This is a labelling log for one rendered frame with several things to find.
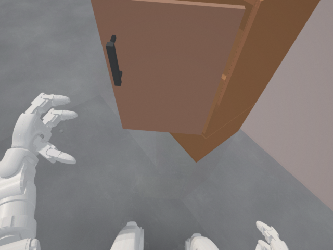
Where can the robot left shin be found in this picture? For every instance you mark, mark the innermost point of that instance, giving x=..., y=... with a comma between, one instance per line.
x=131, y=223

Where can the robot left thigh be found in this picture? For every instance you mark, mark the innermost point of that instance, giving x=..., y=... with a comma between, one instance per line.
x=129, y=238

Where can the left robot hand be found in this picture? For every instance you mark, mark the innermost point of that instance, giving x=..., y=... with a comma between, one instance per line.
x=29, y=127

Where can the left robot forearm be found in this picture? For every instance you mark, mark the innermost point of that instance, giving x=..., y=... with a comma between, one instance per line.
x=17, y=195

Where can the right robot hand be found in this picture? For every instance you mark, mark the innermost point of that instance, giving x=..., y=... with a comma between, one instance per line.
x=272, y=238

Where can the robot left upper arm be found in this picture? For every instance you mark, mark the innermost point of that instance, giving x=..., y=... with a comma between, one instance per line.
x=26, y=244

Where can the cupboard door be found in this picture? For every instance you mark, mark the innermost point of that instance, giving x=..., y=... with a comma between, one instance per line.
x=172, y=55

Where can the handle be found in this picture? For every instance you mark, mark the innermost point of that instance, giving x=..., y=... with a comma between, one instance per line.
x=112, y=56

